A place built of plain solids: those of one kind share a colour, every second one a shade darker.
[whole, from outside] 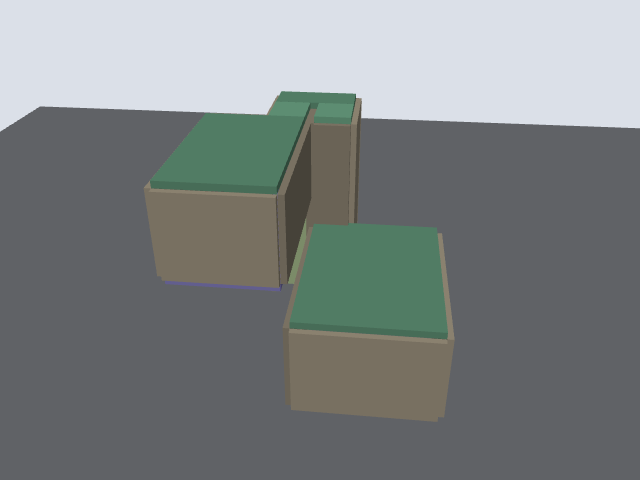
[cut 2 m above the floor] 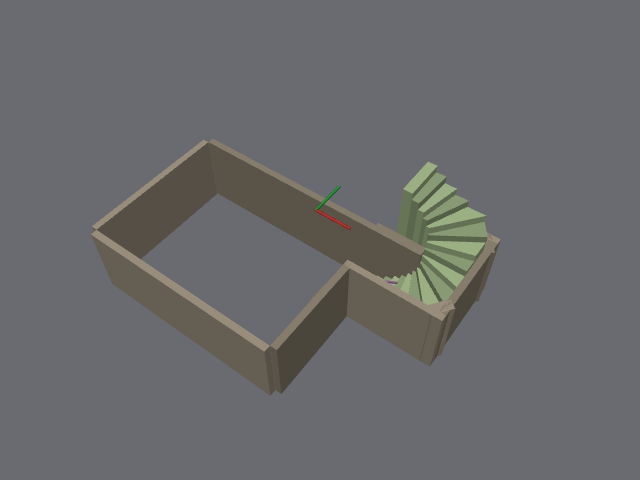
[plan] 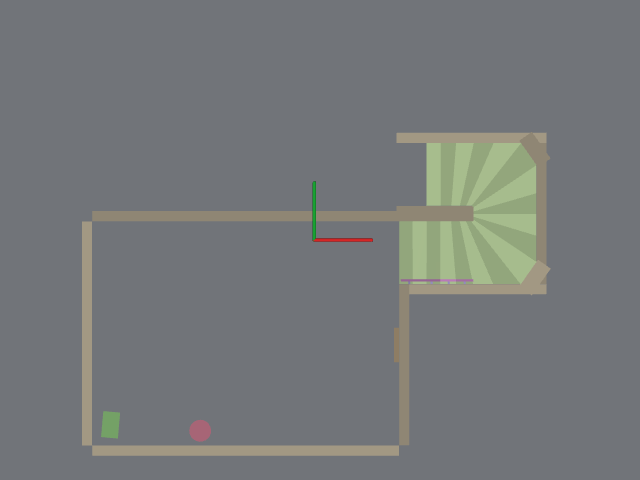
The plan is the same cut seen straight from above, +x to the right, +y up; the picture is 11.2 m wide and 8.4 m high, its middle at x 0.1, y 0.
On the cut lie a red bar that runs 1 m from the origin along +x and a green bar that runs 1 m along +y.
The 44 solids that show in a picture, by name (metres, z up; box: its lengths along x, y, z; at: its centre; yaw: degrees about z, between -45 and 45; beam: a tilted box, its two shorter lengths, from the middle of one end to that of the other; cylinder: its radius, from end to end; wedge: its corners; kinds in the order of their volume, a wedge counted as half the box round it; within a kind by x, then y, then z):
{
 "wall_1": {"box": [0.18, 3.92, 2.68], "at": [-3.98, -1.63, 1.29]},
 "wall_2": {"box": [0.18, 3.0, 2.48], "at": [-3.55, 2.1, 4.92]},
 "wall_3": {"box": [5.37, 0.18, 2.68], "at": [-1.2, -3.69, 1.29]},
 "wall_4": {"box": [5.37, 0.18, 2.68], "at": [-1.2, 0.42, 1.29]},
 "wall_5": {"box": [4.9, 0.18, 2.48], "at": [-1.01, 0.51, 4.92]},
 "wall_6": {"box": [4.9, 0.18, 2.48], "at": [-1.01, 3.69, 4.92]},
 "wall_7": {"box": [0.18, 1.1, 3.52], "at": [1.39, -0.22, 4.39]},
 "wall_8": {"box": [0.18, 2.82, 2.68], "at": [1.57, -2.18, 1.29]},
 "wall_9": {"box": [1.35, 0.27, 6.45], "at": [2.11, 0.46, 2.93]},
 "wall_10": {"box": [2.63, 0.18, 6.2], "at": [2.75, 1.79, 3.05]},
 "wall_11": {"box": [2.58, 0.18, 6.2], "at": [2.78, -0.86, 3.05]},
 "wall_12": {"box": [0.27, 0.57, 6.45], "at": [3.86, -0.66, 2.93], "yaw": -35.1},
 "wall_13": {"box": [0.27, 0.57, 6.45], "at": [3.86, 1.58, 2.93], "yaw": 35.1},
 "wall_14": {"box": [0.18, 2.47, 6.2], "at": [3.98, 0.46, 3.05]},
 "tread_1": {"wedge": [[1.49, -0.77, -0.05], [1.49, -0.77, 0.19], [1.49, 0.33, -0.05], [1.49, 0.33, 0.19], [1.72, 0.33, -0.05], [1.72, 0.33, 0.19], [1.73, -0.77, -0.05], [1.73, -0.77, 0.19]]},
 "tread_2": {"wedge": [[1.72, -0.77, -0.05], [1.72, -0.77, 0.38], [1.72, 0.33, -0.05], [1.72, 0.33, 0.38], [1.97, -0.77, -0.05], [1.97, -0.77, 0.38], [1.97, 0.33, -0.05], [1.97, 0.33, 0.38]]},
 "tread_3": {"wedge": [[1.96, -0.77, -0.05], [1.96, -0.77, 0.57], [1.97, 0.33, -0.05], [1.97, 0.33, 0.57], [2.21, -0.77, -0.05], [2.21, -0.77, 0.57], [2.21, 0.33, -0.05], [2.21, 0.33, 0.57]]},
 "tread_4": {"wedge": [[1.96, 0.6, -0.05], [1.96, 0.6, 3.48], [1.96, 1.7, -0.05], [1.96, 1.7, 3.48], [2.21, 0.6, -0.05], [2.21, 0.6, 3.48], [2.21, 1.7, -0.05], [2.21, 1.7, 3.48]]},
 "tread_5": {"wedge": [[2.2, -0.77, -0.05], [2.2, -0.77, 0.76], [2.2, 0.33, -0.05], [2.2, 0.33, 0.76], [2.4, 0.33, -0.05], [2.4, 0.33, 0.75], [2.48, -0.77, -0.05], [2.48, -0.77, 0.76]]},
 "tread_6": {"wedge": [[2.21, 0.6, -0.05], [2.21, 0.6, 3.28], [2.21, 1.7, -0.05], [2.21, 1.7, 3.28], [2.4, 0.6, -0.05], [2.4, 0.6, 3.28], [2.48, 1.7, -0.05], [2.48, 1.7, 3.29]]},
 "tread_7": {"wedge": [[2.39, 0.33, -0.05], [2.39, 0.33, 0.95], [2.48, -0.77, -0.05], [2.48, -0.77, 0.95], [2.55, 0.33, -0.05], [2.55, 0.33, 0.95], [2.78, -0.77, -0.05], [2.78, -0.77, 0.95]]},
 "tread_8": {"wedge": [[2.39, 0.6, -0.05], [2.39, 0.6, 3.08], [2.48, 1.7, -0.05], [2.48, 1.7, 3.08], [2.55, 0.6, -0.05], [2.55, 0.6, 3.08], [2.79, 1.7, -0.05], [2.79, 1.7, 3.08]]},
 "tread_9": {"wedge": [[2.54, 0.6, -0.05], [2.54, 0.6, 2.89], [2.66, 0.6, -0.05], [2.66, 0.6, 2.89], [2.79, 1.7, -0.05], [2.79, 1.7, 2.89], [3.14, 1.7, -0.05], [3.14, 1.7, 2.89]]},
 "tread_10": {"wedge": [[2.55, 0.33, -0.05], [2.55, 0.33, 1.14], [2.66, 0.33, -0.05], [2.66, 0.33, 1.14], [2.78, -0.77, -0.05], [2.78, -0.77, 1.14], [3.13, -0.77, -0.05], [3.13, -0.77, 1.14]]},
 "tread_11": {"wedge": [[2.65, 0.33, -0.05], [2.65, 0.33, 1.33], [2.75, 0.33, -0.05], [2.75, 0.33, 1.33], [3.13, -0.77, -0.05], [3.13, -0.77, 1.34], [3.61, -0.77, -0.05], [3.61, -0.77, 1.33]]},
 "tread_12": {"wedge": [[2.66, 0.6, -0.05], [2.66, 0.6, 2.7], [2.75, 0.6, -0.05], [2.75, 0.6, 2.7], [3.13, 1.7, -0.05], [3.13, 1.7, 2.7], [3.62, 1.7, -0.05], [3.62, 1.7, 2.7]]},
 "tread_13": {"wedge": [[2.74, 0.33, -0.05], [2.74, 0.33, 1.53], [2.79, 0.36, -0.05], [2.79, 0.36, 1.53], [3.61, -0.78, -0.05], [3.61, -0.78, 1.53], [3.89, -0.38, -0.05], [3.89, -0.38, 1.52]]},
 "tread_14": {"wedge": [[2.75, 0.6, -0.05], [2.75, 0.6, 2.5], [2.79, 0.57, -0.05], [2.79, 0.57, 2.5], [3.62, 1.7, -0.05], [3.62, 1.7, 2.49], [3.89, 1.31, -0.05], [3.89, 1.31, 2.5]]},
 "tread_15": {"wedge": [[2.79, 0.36, -0.05], [2.79, 0.36, 1.72], [2.79, 0.41, -0.05], [2.79, 0.41, 1.72], [3.89, -0.38, -0.05], [3.89, -0.38, 1.72], [3.89, 0.08, -0.05], [3.89, 0.08, 1.72]]},
 "tread_16": {"wedge": [[2.79, 0.41, -0.05], [2.79, 0.41, 1.92], [2.79, 0.46, -0.05], [2.79, 0.46, 1.92], [3.89, 0.08, -0.05], [3.89, 0.08, 1.92], [3.89, 0.46, -0.05], [3.89, 0.46, 1.91]]},
 "tread_17": {"wedge": [[2.79, 0.46, -0.05], [2.79, 0.46, 2.12], [2.79, 0.5, -0.05], [2.79, 0.5, 2.12], [3.89, 0.46, -0.05], [3.89, 0.46, 2.12], [3.89, 0.82, -0.05], [3.89, 0.82, 2.11]]},
 "tread_18": {"wedge": [[2.79, 0.5, -0.05], [2.79, 0.5, 2.31], [2.79, 0.57, -0.05], [2.79, 0.57, 2.31], [3.89, 0.82, -0.05], [3.89, 0.82, 2.31], [3.89, 1.31, -0.05], [3.89, 1.31, 2.31]]},
 "roof_1": {"box": [5.37, 3.92, 0.2], "at": [-1.2, -1.63, 2.73]},
 "roof_2": {"box": [4.9, 3.0, 0.2], "at": [-1.01, 2.1, 6.25]},
 "roof_3": {"box": [1.35, 1.1, 0.2], "at": [2.11, 1.15, 6.25]},
 "roof_4": {"box": [1.3, 1.1, 0.2], "at": [2.14, -0.22, 6.25]},
 "roof_5": {"box": [1.1, 2.47, 0.2], "at": [3.34, 0.46, 6.25]},
 "floor_1": {"box": [5.43, 3.0, 0.23], "at": [-0.75, 2.1, 3.56]},
 "bin_1": {"cylinder": 0.19, "from": [-2.0, -3.34, 0.0], "to": [-2.0, -3.34, 0.75]},
 "bucket_1": {"box": [0.3, 0.46, 0.39], "at": [-3.56, -3.23, 0.14], "yaw": -4.9},
 "cabinet_1": {"box": [0.09, 0.61, 0.52], "at": [1.44, -1.84, 1.55]},
 "guard_rail_1": {"wedge": [[1.51, -0.73, 1.11], [1.51, -0.73, 1.16], [1.51, -0.69, 1.11], [1.51, -0.69, 1.16], [2.2, -0.73, 1.66], [2.2, -0.73, 1.71], [2.2, -0.69, 1.66], [2.2, -0.69, 1.71]]},
 "guard_rail_2": {"wedge": [[2.2, -0.73, 1.66], [2.2, -0.73, 1.71], [2.2, -0.69, 1.66], [2.2, -0.69, 1.71], [2.48, -0.73, 1.85], [2.48, -0.73, 1.9], [2.48, -0.69, 1.85], [2.48, -0.69, 1.9]]},
 "guard_rail_3": {"wedge": [[2.48, -0.73, 1.85], [2.48, -0.73, 1.9], [2.48, -0.69, 1.85], [2.48, -0.69, 1.9], [2.78, -0.73, 2.04], [2.78, -0.73, 2.09], [2.78, -0.69, 2.04], [2.78, -0.69, 2.09]]}
}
